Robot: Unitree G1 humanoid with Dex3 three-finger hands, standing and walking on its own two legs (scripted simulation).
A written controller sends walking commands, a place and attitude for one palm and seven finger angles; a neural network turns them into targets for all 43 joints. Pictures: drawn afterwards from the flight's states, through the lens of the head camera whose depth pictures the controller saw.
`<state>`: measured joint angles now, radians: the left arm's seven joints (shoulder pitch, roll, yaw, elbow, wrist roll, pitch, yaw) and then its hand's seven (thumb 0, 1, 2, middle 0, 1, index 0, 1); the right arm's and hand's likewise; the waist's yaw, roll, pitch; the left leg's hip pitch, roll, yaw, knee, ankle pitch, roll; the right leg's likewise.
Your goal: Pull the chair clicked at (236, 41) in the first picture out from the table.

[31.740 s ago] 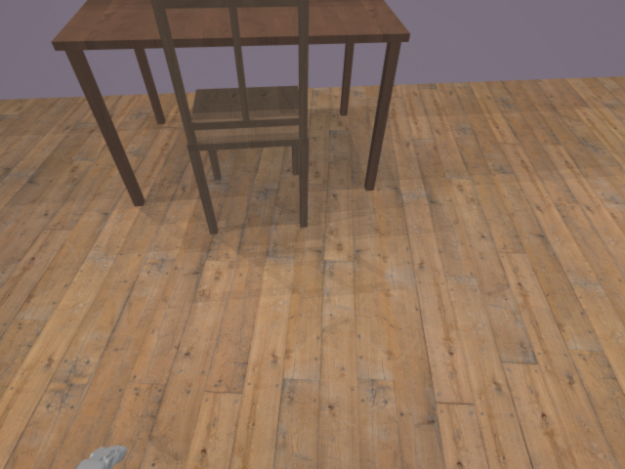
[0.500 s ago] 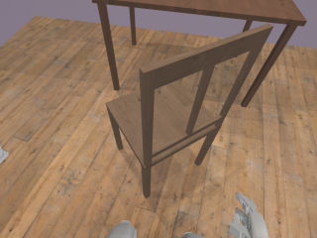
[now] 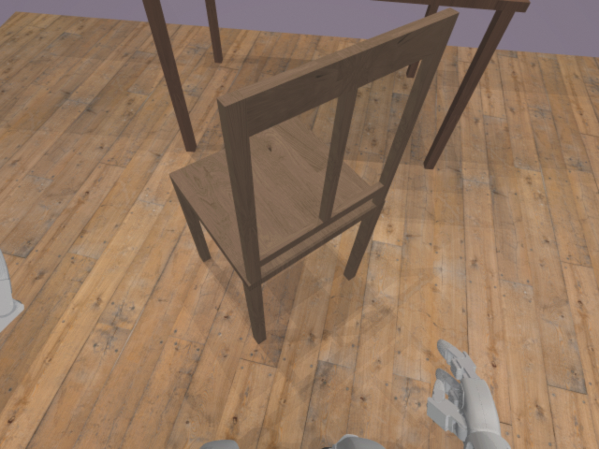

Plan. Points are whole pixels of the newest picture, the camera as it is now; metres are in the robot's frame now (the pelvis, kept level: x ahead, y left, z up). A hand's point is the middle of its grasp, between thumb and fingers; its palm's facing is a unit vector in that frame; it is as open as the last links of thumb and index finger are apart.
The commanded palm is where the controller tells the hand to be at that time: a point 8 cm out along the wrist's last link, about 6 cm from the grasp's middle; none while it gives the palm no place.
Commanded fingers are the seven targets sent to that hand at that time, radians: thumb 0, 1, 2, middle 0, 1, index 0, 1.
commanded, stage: stop stepping back and stand still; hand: left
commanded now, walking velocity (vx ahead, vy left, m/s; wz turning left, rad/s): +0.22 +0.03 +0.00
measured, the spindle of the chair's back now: (334, 166) +0.59 -0.03 -0.04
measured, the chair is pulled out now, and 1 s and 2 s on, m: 0.55 0.55 0.55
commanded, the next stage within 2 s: let the arm hang, fingers relaxed in 1.22 s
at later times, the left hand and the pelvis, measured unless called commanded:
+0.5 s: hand out of the picture +0.16 +0.26 +0.17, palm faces +0.41 -0.77 -0.49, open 7.4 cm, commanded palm +0.10 +0.30 +0.18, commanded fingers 0.00 0.90 0.90 -0.20 -0.30 -0.20 -0.30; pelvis -0.04 +0.00 +0.01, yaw +1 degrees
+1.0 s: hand out of the picture +0.21 +0.29 +0.18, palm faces +0.39 -0.79 -0.47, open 7.4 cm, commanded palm +0.14 +0.33 +0.18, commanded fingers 0.00 0.90 0.90 -0.20 -0.30 -0.20 -0.30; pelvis +0.00 +0.03 +0.01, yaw +0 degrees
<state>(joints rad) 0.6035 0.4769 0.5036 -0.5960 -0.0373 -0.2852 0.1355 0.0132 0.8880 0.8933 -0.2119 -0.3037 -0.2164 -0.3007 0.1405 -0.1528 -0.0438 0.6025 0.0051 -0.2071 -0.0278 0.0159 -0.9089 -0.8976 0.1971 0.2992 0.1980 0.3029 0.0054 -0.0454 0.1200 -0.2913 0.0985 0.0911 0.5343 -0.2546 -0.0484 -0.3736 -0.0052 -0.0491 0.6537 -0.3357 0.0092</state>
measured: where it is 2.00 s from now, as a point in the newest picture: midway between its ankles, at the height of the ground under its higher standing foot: outside the picture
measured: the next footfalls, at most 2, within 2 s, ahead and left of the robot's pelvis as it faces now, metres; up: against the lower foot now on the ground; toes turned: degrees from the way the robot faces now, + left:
left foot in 0.32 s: -0.01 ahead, +0.10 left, +0.00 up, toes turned +4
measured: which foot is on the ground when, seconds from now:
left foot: down 0.00-0.08, up 0.10-0.30, down 0.32-1.00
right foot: down 0.00-1.00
